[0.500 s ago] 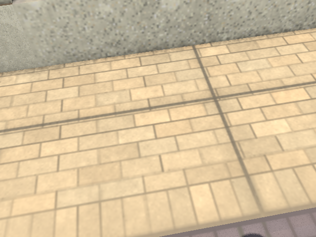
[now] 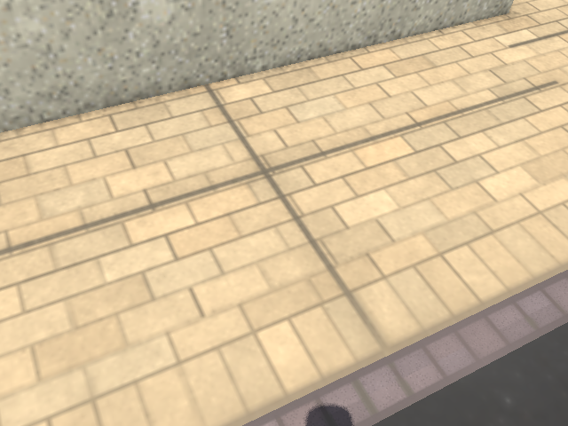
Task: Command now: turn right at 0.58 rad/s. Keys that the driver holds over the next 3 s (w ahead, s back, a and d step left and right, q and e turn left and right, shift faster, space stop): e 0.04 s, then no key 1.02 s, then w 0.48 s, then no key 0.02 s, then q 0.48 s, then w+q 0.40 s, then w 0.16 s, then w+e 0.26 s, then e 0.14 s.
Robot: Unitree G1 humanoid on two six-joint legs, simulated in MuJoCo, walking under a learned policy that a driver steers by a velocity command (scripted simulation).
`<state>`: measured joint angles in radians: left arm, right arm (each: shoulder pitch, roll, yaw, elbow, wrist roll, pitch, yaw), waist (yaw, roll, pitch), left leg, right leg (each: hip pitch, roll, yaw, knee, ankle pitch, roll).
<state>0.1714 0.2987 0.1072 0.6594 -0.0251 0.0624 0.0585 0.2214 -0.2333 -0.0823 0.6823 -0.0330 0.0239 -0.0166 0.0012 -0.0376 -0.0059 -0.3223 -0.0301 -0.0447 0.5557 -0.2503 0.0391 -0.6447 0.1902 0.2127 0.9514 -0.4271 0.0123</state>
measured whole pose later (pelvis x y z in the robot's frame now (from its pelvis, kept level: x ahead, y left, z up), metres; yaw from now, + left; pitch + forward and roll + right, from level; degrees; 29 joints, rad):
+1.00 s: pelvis -0.04 -0.02 +0.01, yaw -9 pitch +2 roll -1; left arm 0.17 0.08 -0.05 0.77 -0.01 0.02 0.01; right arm 0.46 -0.14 -0.04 0.83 -0.03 0.06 0.00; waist -0.02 0.03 -0.04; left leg -0.30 0.06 0.04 0.38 -0.13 -0.02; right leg -0.52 0.02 0.00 1.35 -0.88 -0.01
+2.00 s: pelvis +0.16 -0.17 +0.01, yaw +2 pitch +2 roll +1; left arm 0.28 0.19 0.06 0.93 0.01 -0.06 0.05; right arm 0.19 -0.25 -0.11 0.74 0.00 0.05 -0.05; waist 0.02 0.04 0.02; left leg -0.68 0.00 -0.10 1.06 -0.16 -0.04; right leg -0.27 -0.04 -0.18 0.46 -0.22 -0.06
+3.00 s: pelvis +0.58 -0.03 +0.01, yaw +14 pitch +2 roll +0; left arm 0.26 0.26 0.06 0.77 -0.01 -0.08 -0.03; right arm 0.15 -0.27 -0.05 0.67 -0.02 -0.09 -0.03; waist 0.03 0.02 0.06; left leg -0.62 0.06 -0.08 1.09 -0.31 -0.02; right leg -0.28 0.13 0.05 0.38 -0.12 -0.11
